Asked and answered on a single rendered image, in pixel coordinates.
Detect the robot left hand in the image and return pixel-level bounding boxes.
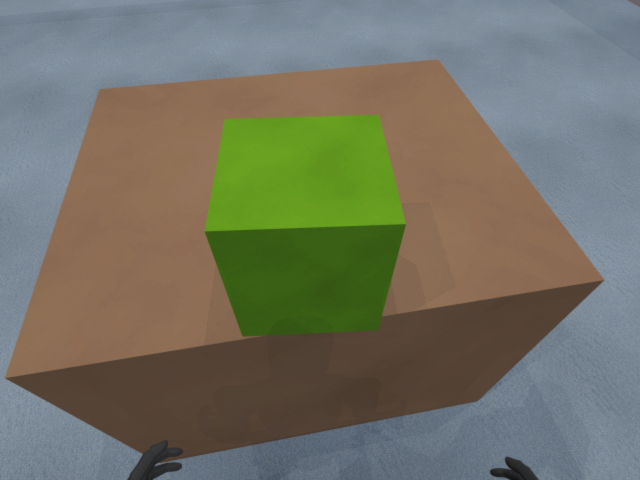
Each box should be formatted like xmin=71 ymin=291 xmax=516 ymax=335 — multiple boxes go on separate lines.
xmin=127 ymin=440 xmax=183 ymax=480

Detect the carton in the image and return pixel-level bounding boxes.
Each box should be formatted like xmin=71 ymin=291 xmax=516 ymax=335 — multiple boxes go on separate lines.
xmin=205 ymin=115 xmax=406 ymax=337

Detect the robot right hand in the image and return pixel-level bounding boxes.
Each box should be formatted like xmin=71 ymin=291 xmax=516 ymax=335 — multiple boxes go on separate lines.
xmin=490 ymin=457 xmax=539 ymax=480

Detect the pedestal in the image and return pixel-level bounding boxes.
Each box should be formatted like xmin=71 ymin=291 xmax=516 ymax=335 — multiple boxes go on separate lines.
xmin=5 ymin=59 xmax=604 ymax=463

